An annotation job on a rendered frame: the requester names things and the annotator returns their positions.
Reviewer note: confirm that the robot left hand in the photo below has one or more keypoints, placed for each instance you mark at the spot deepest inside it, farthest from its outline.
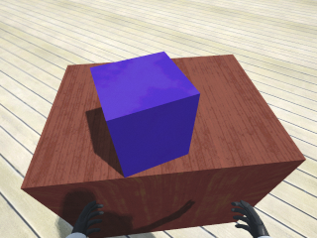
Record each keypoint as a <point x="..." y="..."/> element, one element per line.
<point x="83" y="222"/>

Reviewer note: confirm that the robot right hand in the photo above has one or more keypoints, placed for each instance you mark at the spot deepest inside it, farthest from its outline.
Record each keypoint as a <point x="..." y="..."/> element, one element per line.
<point x="255" y="225"/>

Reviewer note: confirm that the carton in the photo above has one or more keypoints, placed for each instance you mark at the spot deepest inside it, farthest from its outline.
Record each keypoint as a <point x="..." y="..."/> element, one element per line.
<point x="150" y="108"/>

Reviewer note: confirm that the pedestal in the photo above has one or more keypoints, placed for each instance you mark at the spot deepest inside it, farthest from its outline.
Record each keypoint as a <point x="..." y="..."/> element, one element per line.
<point x="239" y="150"/>

